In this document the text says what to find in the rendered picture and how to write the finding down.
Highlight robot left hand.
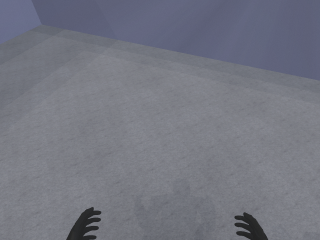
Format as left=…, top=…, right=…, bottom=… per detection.
left=66, top=207, right=102, bottom=240

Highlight robot right hand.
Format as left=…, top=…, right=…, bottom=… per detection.
left=234, top=212, right=268, bottom=240

